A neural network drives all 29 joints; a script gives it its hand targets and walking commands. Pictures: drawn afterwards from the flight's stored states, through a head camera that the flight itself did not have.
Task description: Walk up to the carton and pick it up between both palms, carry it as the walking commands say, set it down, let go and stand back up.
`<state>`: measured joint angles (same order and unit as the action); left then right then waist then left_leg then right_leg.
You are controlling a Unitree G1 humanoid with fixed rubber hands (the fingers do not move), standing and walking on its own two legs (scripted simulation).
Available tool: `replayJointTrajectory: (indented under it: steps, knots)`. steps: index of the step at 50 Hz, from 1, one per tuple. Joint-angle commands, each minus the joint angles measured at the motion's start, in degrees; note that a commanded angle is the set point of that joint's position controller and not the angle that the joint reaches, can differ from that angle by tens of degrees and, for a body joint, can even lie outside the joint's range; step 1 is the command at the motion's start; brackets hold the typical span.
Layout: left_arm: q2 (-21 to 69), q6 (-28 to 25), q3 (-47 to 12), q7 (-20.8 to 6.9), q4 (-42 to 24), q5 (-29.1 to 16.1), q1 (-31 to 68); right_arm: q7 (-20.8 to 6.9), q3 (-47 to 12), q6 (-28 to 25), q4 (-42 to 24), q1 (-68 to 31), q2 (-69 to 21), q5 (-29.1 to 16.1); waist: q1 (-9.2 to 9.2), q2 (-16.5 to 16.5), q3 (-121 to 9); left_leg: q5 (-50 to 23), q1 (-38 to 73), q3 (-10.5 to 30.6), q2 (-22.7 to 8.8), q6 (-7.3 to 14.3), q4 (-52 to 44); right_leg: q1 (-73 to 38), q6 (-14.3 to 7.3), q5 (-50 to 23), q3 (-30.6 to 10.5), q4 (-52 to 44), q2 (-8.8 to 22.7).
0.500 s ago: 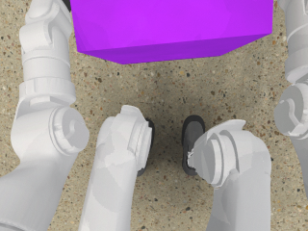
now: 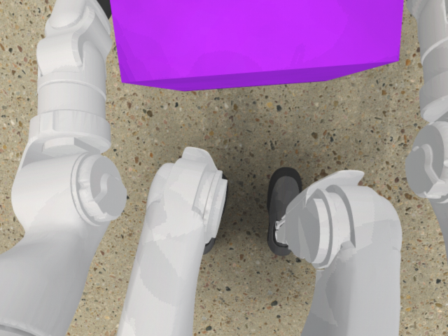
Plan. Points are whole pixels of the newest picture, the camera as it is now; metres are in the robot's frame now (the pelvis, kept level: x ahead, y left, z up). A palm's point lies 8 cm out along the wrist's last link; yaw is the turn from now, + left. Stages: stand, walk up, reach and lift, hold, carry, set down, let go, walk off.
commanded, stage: set down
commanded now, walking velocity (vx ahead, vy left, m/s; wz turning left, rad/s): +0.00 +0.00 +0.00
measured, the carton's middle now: out of the picture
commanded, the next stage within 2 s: let go in 1.84 s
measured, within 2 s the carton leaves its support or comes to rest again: neither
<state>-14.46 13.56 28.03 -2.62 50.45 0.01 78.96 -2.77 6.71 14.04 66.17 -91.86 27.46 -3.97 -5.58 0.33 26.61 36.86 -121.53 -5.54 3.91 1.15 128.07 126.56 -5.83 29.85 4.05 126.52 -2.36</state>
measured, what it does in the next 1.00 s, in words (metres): rises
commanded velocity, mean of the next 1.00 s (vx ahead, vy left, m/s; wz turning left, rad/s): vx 0.00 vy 0.00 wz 0.00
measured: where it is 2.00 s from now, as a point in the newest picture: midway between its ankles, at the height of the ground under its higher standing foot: (242, 225)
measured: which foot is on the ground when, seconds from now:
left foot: down 0.00-1.00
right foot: down 0.00-1.00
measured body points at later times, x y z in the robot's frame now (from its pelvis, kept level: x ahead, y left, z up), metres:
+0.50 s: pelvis +0.02 +0.01 -0.01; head +0.38 +0.01 +0.25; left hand +0.55 +0.25 -0.16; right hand +0.61 -0.20 -0.15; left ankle +0.11 +0.10 -0.33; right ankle +0.13 -0.08 -0.33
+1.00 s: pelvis +0.02 +0.01 +0.10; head +0.37 +0.00 +0.38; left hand +0.55 +0.27 -0.01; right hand +0.62 -0.21 -0.01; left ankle +0.11 +0.10 -0.33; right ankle +0.13 -0.08 -0.33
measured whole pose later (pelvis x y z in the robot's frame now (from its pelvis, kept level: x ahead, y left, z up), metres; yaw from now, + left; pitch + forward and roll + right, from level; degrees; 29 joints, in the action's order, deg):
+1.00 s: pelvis +0.02 +0.01 +0.10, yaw +0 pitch +44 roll +2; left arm -19.5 15.5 20.1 3.1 45.9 -9.5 70.7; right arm -5.2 7.9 15.0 59.0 -82.7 33.9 -6.5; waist -5.5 -0.3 6.8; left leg 32.6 -118.6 -3.4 5.6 2.0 106.8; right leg 121.6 -3.3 28.0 1.7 105.4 -3.0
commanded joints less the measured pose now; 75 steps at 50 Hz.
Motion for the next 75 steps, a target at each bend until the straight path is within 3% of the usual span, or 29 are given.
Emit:
replayJointTrajectory:
  steps: [1,4,7,11,18,26,37,49,56,75]
  knots:
    - [10.55,-0.71,-10.44,-1.92,1.87,-2.92,19.4,-2.32,-5.69,-2.35,-3.83,-18.99,-14.65,-3.52,-3.43,-6.44,-53.75,-3.83,10.79,4.42,-1.22,-1.66,-12.41,-39.03,3.73,-5.29,-8.8,-8.35,0.24]
    - [-4.37,-4.2,-9.75,3.6,2.54,-6.08,17.87,2.31,-5.2,-4.89,-2.99,-17.55,1.04,-5.06,-2.49,-5.84,-61.58,-8.79,13.2,4.6,-1.55,-2.32,-11.76,-42.48,3.78,-10.45,-8.91,-7.43,0.94]
    - [-9.97,-6.32,-11.53,7.31,3.95,-10.59,18.12,4.82,-4.94,-6.5,-2.99,-18.02,7.87,-6.32,-1.02,-5.54,-72.93,-15.56,15.83,4.97,-1.5,-2.64,-10.49,-46.21,3.57,-16.8,-9.53,-5.91,1.56]
    - [-11.08,-7.32,-13.53,9.16,4.9,-12.71,15.06,4.87,-5.75,-7.37,-2.51,-14.92,9.66,-7.61,-0.63,-5.73,-77.72,-20.07,17.57,5.35,-1.3,-2.41,-10.05,-44.95,3.57,-19.59,-9.52,-4.83,2.21]
    - [-12.76,-7.4,-12.72,9.68,2.17,-12.01,10.7,3.1,-4.34,-7.74,-4.08,-11.15,12.27,-7.49,-0.69,-5.96,-75.94,-22.12,18.64,5.97,-1.51,-2.28,-10.74,-38.19,3.47,-18.57,-8.73,-4.15,3.09]
    - [-14.06,-5.56,-12.88,9.38,-2.74,-12.6,10.03,1.02,-3.36,-6.8,-6.95,-10.58,15.27,-8.01,-0.34,-5.56,-77.12,-23.01,22.65,6.78,-2.22,-2.1,-12.15,-34.98,3.11,-16.78,-7.59,-4.87,3.7]
    - [-16.13,-0.12,-10.98,8.97,-13.48,-12.42,7.84,-0.81,0.7,-2.22,-15.67,-9.2,19.0,-5.31,0.42,-4.7,-89.53,-24.51,31.23,6.5,-1.67,-2.59,-20.14,-42.9,2.26,-17.56,-6.98,-13.83,2.07]
    - [-14.24,0.83,-6.16,5.26,-9.96,-9.03,2.3,-2.54,2.5,0.08,-12.69,-5.96,14.39,-2.06,-2.02,-7.52,-83.42,-22.05,25.34,4.52,-1.36,-2.69,-33.43,-49.64,3.41,-18.92,-7.53,-28.22,1.01]
    - [-14.71,0.79,-5.44,3.7,-10.19,-8.73,2.17,-2.74,3.64,0.43,-12.2,-6.21,14.42,-0.74,-2.06,-8.02,-84.65,-21.8,27.83,4.12,-0.98,-3.07,-40.87,-56.43,3.93,-19.7,-7.54,-35.95,0.84]
    - [-15.8,0.4,-5.53,1.35,-15.08,-8.7,-5.22,-3.64,5.12,0.22,-18.28,0.42,13.8,-1.01,-2.38,-9.33,-93.13,-30.94,37.2,4.43,-0.27,-3.02,-63.91,-85.88,4.36,-38.02,-10.15,-56.69,1.79]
